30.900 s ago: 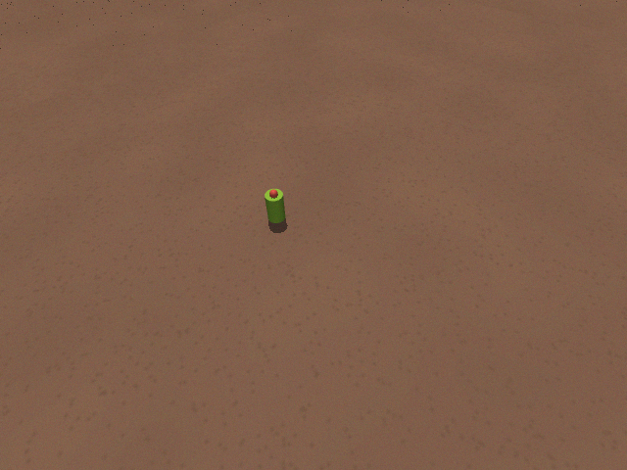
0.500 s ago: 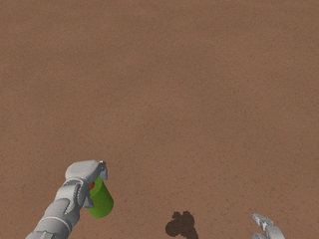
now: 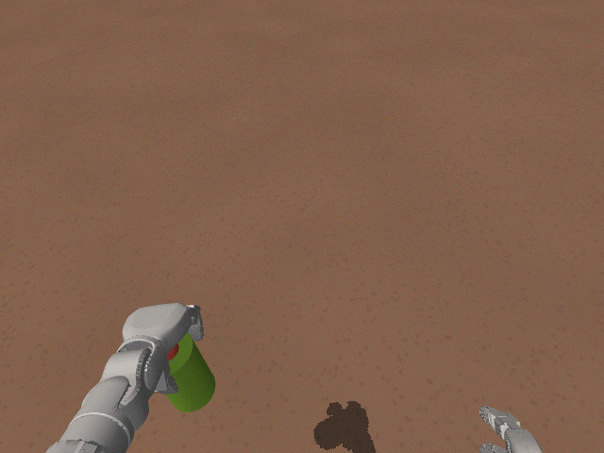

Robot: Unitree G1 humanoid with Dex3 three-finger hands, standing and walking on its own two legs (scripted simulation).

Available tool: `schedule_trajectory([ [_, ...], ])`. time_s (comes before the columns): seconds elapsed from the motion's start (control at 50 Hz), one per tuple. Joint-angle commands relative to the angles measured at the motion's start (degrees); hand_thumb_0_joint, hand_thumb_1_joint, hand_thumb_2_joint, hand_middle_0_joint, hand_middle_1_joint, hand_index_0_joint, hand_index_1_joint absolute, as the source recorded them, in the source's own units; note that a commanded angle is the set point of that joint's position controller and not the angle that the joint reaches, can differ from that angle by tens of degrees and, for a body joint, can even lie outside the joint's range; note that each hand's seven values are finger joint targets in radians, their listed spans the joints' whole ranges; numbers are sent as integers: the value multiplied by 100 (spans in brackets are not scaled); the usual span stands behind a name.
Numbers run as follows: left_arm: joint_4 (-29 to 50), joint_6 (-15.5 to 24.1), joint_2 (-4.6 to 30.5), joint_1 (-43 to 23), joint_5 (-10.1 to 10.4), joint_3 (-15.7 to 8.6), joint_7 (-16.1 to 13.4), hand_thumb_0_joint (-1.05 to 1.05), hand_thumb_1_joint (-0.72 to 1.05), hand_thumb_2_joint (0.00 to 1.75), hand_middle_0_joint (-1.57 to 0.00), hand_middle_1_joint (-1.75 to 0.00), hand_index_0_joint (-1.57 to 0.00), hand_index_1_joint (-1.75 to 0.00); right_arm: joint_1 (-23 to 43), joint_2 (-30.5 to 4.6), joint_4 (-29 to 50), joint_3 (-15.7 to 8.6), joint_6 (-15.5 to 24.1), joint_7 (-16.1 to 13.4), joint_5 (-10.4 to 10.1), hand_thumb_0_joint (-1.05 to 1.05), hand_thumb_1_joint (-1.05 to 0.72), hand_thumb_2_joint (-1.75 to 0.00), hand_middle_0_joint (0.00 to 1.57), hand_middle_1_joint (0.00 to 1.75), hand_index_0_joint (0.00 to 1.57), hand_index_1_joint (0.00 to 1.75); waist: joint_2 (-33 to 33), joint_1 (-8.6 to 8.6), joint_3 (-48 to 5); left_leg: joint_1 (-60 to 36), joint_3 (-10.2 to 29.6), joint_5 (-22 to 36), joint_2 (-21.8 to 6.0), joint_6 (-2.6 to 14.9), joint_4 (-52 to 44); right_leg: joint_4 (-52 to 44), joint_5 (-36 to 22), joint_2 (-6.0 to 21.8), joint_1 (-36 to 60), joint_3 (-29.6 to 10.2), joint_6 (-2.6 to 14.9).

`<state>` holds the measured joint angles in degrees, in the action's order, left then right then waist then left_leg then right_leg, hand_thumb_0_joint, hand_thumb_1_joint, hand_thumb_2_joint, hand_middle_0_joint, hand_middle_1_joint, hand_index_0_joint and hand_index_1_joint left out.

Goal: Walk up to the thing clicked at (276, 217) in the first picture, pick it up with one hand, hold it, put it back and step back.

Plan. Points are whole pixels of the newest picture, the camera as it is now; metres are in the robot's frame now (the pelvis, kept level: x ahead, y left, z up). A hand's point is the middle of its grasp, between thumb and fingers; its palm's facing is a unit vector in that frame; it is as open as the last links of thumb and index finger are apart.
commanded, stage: crouch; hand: left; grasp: from above
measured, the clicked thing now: (178, 367) +0.29 +0.23 -0.12
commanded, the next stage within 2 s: lower in 1.92 s
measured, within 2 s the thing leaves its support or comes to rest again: neither
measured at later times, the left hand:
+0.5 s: hand (183, 382) +0.28 +0.23 -0.17, palm faces -0.53 +0.01 -0.85, open 10.1 cm
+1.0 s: hand (209, 382) +0.36 +0.25 -0.40, palm faces -0.49 +0.00 -0.87, open 10.0 cm
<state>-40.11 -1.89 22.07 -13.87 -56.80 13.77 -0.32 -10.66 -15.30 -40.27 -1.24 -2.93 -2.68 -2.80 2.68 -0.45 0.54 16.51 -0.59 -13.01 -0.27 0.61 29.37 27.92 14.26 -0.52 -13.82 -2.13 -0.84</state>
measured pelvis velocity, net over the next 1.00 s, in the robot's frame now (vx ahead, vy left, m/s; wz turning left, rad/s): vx -0.05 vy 0.01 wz -0.04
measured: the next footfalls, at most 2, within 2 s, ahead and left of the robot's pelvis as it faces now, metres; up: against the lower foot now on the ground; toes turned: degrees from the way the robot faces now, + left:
none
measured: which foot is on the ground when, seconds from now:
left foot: down 0.00-1.00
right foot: down 0.00-1.00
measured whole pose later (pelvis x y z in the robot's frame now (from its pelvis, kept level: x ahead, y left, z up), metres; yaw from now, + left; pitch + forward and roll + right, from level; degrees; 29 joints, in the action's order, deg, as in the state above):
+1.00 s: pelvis -0.05 +0.01 -0.24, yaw -2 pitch +36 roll -5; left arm -71.4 4.0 29.7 -40.8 -67.9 -0.9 -19.9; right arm -13.6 -13.4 -42.7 -1.2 1.5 0.8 4.1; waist 3.3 -10.0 -10.9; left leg 102.3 2.4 -34.1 -0.3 1.8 100.5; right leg 98.3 36.9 -1.7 -97.3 1.1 -2.2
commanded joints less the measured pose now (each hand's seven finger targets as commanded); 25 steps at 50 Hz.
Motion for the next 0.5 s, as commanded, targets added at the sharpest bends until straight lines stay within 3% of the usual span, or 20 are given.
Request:
schedule_trajectory([
  [0.0, 1586, -2, 1304, -2584, -7, -714, -359, 0, 55, 117, -88, -104, -90, -102, 533, -750, 809, -250, 248, -38, 5, 0, -87, -89, 20, 30, 20, 30, 138, -20, -1765, -1173, 39, 995, 69, -33, -338, -462, -862, -93, -54, 169, 149],
  [0.04, 1510, 9, 1445, -2524, -59, -805, -373, 0, 56, 121, -89, -105, -90, -104, 551, -781, 822, -266, 245, -49, -2, 0, -88, -89, 20, 30, 20, 30, 94, 8, -1726, -1148, 45, 966, 72, -35, -347, -476, -810, -98, -64, 171, 155],
  [0.14, 969, 138, 1276, -2171, -188, -780, -450, 0, 54, 125, -89, -106, -89, -106, 359, -768, 674, -309, 191, -3, 38, 0, -88, -89, 20, 30, 20, 30, -47, -83, -1393, -951, 45, 969, 69, -39, -322, -423, -841, -99, -196, 169, 153],
  [0.26, 251, 378, 1230, -2421, -413, -846, -1020, 0, 53, 125, -87, -108, -88, -107, 103, -797, 480, -368, 128, 73, 131, 0, -88, -89, 20, 30, 20, 30, -165, -222, -1486, -569, 28, 959, 82, -49, 109, -89, -835, -76, -709, 167, 137],
  [0.3, -9, 445, 1136, -2737, -501, -768, -1228, 0, 55, 123, -88, -110, -89, -109, 23, -807, 392, -389, 127, 114, 181, 0, -89, -89, 20, 30, 20, 30, -108, -320, -1604, -358, 55, 906, 51, -73, 441, 228, -774, -75, -1081, 211, 138],
  [0.36, -408, 560, 1219, -3008, -743, -883, -1584, 0, 55, 122, -87, -112, -89, -110, -176, -855, 244, -445, 154, 193, 271, 0, -89, -89, 20, 30, 20, 30, 52, -341, -1961, 247, 65, 887, 24, -94, 1189, 885, -712, -65, -1808, 226, 152],
  [0.38, -534, 614, 1065, -3055, -806, -815, -1693, 0, 54, 123, -85, -113, -87, -111, -252, -856, 244, -463, 165, 222, 300, 0, -88, -89, 20, 30, 20, 30, -4, -428, -2108, 500, 83, 824, 33, -94, 1506, 1184, -688, -58, -2126, 231, 148],
  [0.48, -802, 820, 1404, -3591, -1199, -1217, -2283, 0, 50, 120, -81, -114, -84, -111, -633, -951, 226, -552, 234, 307, 443, 0, -89, -89, 20, 30, 20, 30, 265, -505, -3001, 1822, 70, 244, 47, -44, 2852, 2520, -223, -53, -3483, 257, 196],
])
